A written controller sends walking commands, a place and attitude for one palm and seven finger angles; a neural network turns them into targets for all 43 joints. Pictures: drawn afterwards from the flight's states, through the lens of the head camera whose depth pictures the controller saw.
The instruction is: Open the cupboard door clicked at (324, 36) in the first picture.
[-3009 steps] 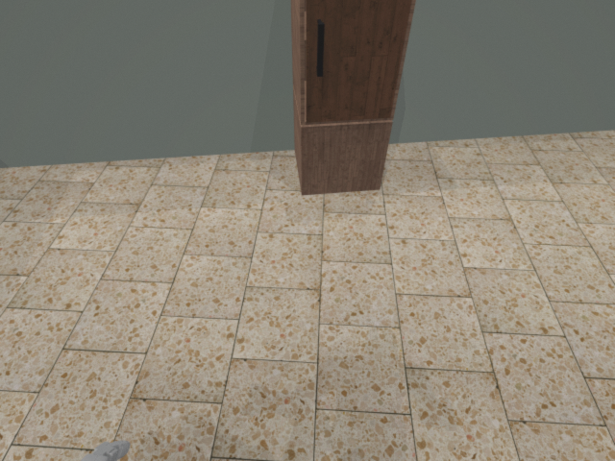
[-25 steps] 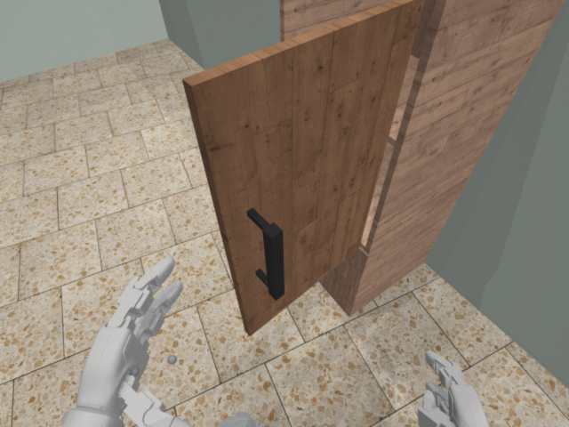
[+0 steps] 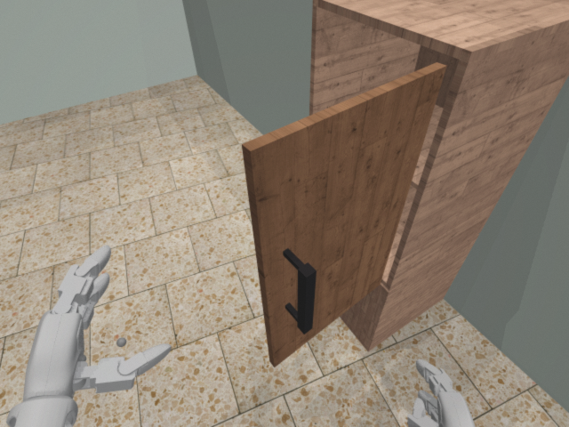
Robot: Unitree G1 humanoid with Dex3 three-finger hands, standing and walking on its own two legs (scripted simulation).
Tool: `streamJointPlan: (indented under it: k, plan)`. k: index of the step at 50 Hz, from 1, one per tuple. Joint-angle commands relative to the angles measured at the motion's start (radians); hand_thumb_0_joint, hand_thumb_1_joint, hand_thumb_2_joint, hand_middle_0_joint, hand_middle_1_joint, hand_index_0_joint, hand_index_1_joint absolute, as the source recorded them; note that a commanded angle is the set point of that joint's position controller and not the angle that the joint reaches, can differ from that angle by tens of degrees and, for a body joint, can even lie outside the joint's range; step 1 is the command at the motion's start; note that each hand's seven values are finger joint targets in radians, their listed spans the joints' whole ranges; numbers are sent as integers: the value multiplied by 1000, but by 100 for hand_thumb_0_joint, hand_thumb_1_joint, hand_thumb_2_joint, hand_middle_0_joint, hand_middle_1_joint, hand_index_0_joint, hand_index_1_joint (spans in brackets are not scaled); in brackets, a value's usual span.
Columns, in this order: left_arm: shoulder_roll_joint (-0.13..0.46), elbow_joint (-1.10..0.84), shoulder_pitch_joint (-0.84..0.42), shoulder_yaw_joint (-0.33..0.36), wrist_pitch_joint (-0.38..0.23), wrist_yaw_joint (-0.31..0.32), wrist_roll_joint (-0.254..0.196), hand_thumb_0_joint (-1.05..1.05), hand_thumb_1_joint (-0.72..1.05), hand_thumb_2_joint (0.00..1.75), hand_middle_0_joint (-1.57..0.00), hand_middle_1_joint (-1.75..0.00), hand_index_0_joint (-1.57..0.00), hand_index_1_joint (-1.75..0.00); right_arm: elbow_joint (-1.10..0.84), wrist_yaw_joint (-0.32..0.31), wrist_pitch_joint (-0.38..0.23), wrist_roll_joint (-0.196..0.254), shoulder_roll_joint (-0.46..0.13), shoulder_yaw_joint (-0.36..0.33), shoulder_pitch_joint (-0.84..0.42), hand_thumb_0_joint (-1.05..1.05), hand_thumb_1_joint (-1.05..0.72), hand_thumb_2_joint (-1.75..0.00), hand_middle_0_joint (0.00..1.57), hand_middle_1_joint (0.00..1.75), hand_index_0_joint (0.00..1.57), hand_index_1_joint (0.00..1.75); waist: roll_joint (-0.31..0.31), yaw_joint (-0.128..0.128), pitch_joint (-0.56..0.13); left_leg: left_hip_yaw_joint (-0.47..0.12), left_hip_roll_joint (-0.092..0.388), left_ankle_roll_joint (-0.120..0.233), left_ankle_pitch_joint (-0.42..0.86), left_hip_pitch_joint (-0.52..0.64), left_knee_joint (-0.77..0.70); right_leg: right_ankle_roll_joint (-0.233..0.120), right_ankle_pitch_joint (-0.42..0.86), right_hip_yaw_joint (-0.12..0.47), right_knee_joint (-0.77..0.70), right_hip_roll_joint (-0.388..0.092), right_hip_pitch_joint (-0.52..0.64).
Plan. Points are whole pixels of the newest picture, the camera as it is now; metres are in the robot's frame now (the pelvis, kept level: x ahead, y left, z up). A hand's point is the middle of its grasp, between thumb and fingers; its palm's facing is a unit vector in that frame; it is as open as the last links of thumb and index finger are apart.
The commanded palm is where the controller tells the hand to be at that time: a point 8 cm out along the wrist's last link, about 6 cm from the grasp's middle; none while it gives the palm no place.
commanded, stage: draw the hand back to the body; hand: left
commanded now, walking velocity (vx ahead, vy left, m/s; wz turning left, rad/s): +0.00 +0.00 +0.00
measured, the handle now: (297, 293) +0.34 +0.02 -0.02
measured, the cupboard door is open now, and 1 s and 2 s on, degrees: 95 95 95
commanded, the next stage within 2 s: step back with the hand held close in 0.70 s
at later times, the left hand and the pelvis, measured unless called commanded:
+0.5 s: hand (61, 302) +0.19 +0.25 +0.18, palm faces +0.45 -0.80 -0.39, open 7.7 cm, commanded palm +0.14 +0.29 +0.19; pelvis +0.00 -0.01 +0.02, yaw -1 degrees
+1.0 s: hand (86, 300) +0.20 +0.23 +0.17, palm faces +0.39 -0.80 -0.46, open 7.4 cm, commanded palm +0.14 +0.27 +0.20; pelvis -0.01 -0.03 +0.02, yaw -1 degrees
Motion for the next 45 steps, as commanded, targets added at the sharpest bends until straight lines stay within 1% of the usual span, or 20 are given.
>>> streamJointPlan:
  k: [1, 4, 6, 7, 12, 16, 17, 19, 22, 24, 26, 29, 30, 31, 37, 40, 41, 42, 43, 45]
  plan:
    - [148, -214, -63, 154, -68, 15, -2, 0, 37, 68, -18, -30, -18, -30, -136, -3, -81, -11, -120, -56, -135, 0, -90, -90, 20, 30, 20, 30, -31, 5, -27, -95, 65, -42, 253, 205, -205, -30, 220, -8, -152, 5, -4]
    - [158, -207, -77, 198, -72, 11, -9, 0, 48, 72, -19, -30, -19, -30, -117, 3, -84, -10, -114, -59, -147, 0, -90, -90, 20, 30, 20, 30, -47, 8, -1, -80, 64, -46, 288, 228, -235, -29, 251, -9, -182, 4, 36]
    - [189, -204, -89, 246, -76, 10, -11, 0, 55, 75, -19, -30, -19, -30, -101, 8, -86, -10, -120, -62, -164, 0, -90, -90, 20, 30, 20, 30, -28, 17, 0, -74, 64, -47, 301, 245, -254, -30, 263, -4, -208, 6, 70]
    - [183, -222, -107, 249, -80, 9, -14, 0, 58, 76, -19, -30, -19, -30, -98, 9, -88, -11, -114, -61, -165, 0, -90, -90, 20, 30, 20, 30, 3, 15, 4, -71, 63, -51, 316, 254, -263, -31, 272, -5, -211, 2, 83]
    - [212, -230, -156, 312, -92, 8, -20, 0, 76, 84, -19, -30, -19, -30, -69, 15, -100, -14, -117, -68, -177, 0, -90, -90, 20, 30, 20, 30, 56, 18, 21, -58, 61, -52, 336, 294, -296, -31, 294, 1, -255, 4, 115]
    - [251, -215, -197, 378, -104, 11, -26, 0, 90, 90, -20, -30, -20, -30, -49, 17, -105, -15, -123, -77, -188, 0, -90, -90, 20, 30, 20, 30, 26, 23, 30, -61, 63, -52, 300, 310, -325, -32, 278, 1, -286, 13, 132]
    - [199, -167, -172, 338, -101, 5, -30, 0, 90, 90, -20, -30, -20, -30, -45, 18, -102, -16, -119, -77, -190, 0, -90, -90, 20, 30, 20, 30, -5, 16, 66, -55, 61, -49, 269, 302, -333, -28, 263, -2, -291, 11, 119]
    - [157, -128, -145, 304, -97, -6, -34, 0, 90, 90, -20, -30, -20, -30, -42, 25, -95, -13, -125, -85, -188, 0, -90, -90, 20, 30, 20, 30, -24, 13, 83, -48, 61, -43, 253, 306, -343, -25, 258, 2, -305, 12, 120]
    - [157, -134, -158, 292, -101, -12, -32, 0, 90, 90, -20, -30, -20, -30, -39, 29, -91, -17, -132, -91, -193, 0, -90, -90, 20, 30, 20, 30, -15, 13, 69, -41, 56, -38, 248, 316, -350, -24, 264, 8, -319, 7, 141]
    - [195, -171, -188, 320, -108, -8, -29, 0, 90, 90, -20, -30, -20, -30, -41, 24, -92, -21, -131, -94, -200, 0, -90, -90, 20, 30, 20, 30, -28, 20, 29, -34, 50, -33, 255, 330, -347, -22, 282, 11, -321, 6, 160]
    - [233, -181, -191, 351, -111, -5, -28, 0, 90, 90, -20, -30, -20, -30, -35, 19, -96, -22, -131, -92, -210, 0, -90, -90, 20, 30, 20, 30, -35, 27, 25, -28, 44, -29, 254, 332, -341, -23, 289, 17, -335, 7, 169]
    - [233, -235, -201, 346, -122, -1, -24, 0, 90, 90, -20, -30, -20, -30, -29, 14, -110, -21, -116, -89, -216, 0, -90, -90, 20, 30, 20, 30, 40, 25, 10, -16, 36, -29, 277, 355, -329, -25, 323, 23, -335, 0, 173]
    - [234, -231, -198, 347, -122, 0, -24, 0, 90, 90, -20, -30, -20, -30, -24, 14, -112, -22, -114, -86, -212, 0, -90, -90, 20, 30, 20, 30, 44, 24, 23, -21, 36, -32, 282, 352, -332, -25, 321, 18, -336, 2, 171]
    - [248, -227, -196, 361, -120, 2, -24, 0, 90, 90, -20, -30, -20, -30, -21, 14, -117, -23, -118, -87, -215, 0, -90, -90, 20, 30, 20, 30, 36, 28, 25, -18, 35, -32, 284, 349, -328, -26, 329, 21, -345, 3, 175]
    - [183, -117, -153, 320, -111, -11, -35, 0, 90, 90, -20, -30, -20, -30, -10, 16, -107, -20, -115, -94, -217, 0, -90, -90, 20, 30, 20, 30, -35, 19, 104, -6, 39, -26, 270, 343, -336, -16, 320, 25, -361, 2, 143]
    - [194, -122, -173, 325, -115, -15, -37, 0, 90, 90, -20, -30, -20, -30, -12, 16, -98, -20, -118, -99, -218, 0, -90, -90, 20, 30, 20, 30, -49, 22, 80, -2, 38, -21, 268, 354, -333, -12, 317, 32, -368, 0, 150]
    - [231, -162, -250, 345, -122, -11, -36, 0, 90, 90, -20, -30, -20, -30, -10, 15, -102, -19, -122, -98, -226, 0, -90, -90, 20, 30, 20, 30, -38, 22, 70, -3, 35, -21, 270, 360, -331, -13, 322, 37, -376, -1, 155]
    - [336, -193, -305, 450, -158, -7, -22, 0, 90, 90, -20, -30, -20, -30, -30, 15, -81, -16, -145, -103, -208, 0, -90, -90, 20, 30, 20, 30, -73, -21, 132, -27, 57, -4, 249, 311, -273, 3, 388, 114, -424, -56, 54]
    - [276, -129, -215, 408, -163, -16, -19, 0, 90, 90, -20, -30, -20, -30, -11, 16, -64, -23, -131, -106, -205, 0, -90, -90, 20, 30, 20, 30, -116, -25, 94, -31, 55, -5, 270, 320, -246, 4, 459, 108, -410, -77, 71]
    - [243, -136, -171, 367, -159, -21, -14, 0, 90, 90, -20, -30, -20, -30, -28, 19, -43, -22, -130, -109, -210, 0, -90, -90, 20, 30, 20, 30, -116, -28, 71, -17, 54, -10, 311, 322, -234, 20, 550, 102, -385, -87, 80]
